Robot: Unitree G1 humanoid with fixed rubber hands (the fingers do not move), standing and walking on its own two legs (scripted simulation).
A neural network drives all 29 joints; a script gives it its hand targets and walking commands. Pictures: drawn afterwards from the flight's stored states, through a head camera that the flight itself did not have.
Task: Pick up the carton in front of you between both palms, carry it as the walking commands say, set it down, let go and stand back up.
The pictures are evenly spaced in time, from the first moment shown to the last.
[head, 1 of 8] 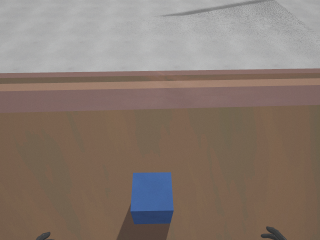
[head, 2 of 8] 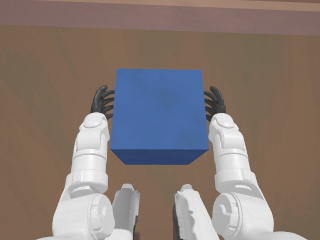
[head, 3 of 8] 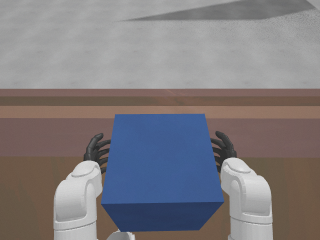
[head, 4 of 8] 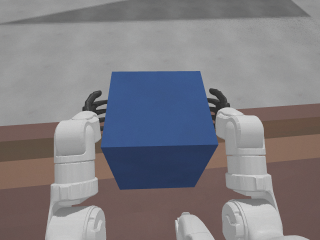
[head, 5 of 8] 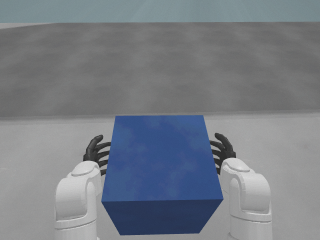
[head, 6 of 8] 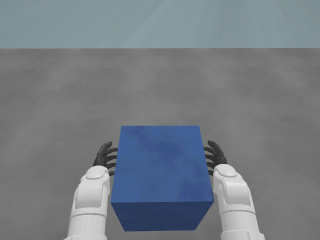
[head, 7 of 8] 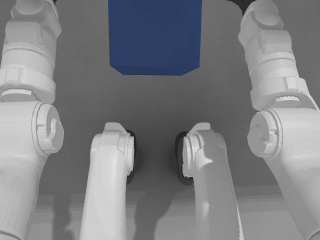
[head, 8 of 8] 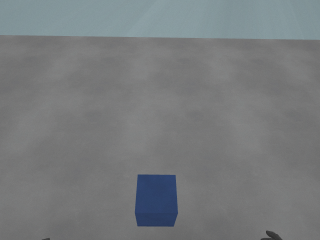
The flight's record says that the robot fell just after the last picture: no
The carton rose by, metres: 0.69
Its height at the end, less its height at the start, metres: -0.71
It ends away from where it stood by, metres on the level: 5.32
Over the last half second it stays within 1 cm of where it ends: yes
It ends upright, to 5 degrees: yes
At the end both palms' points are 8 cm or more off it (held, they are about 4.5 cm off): yes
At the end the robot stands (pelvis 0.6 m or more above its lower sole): yes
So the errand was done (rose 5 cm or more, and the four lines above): yes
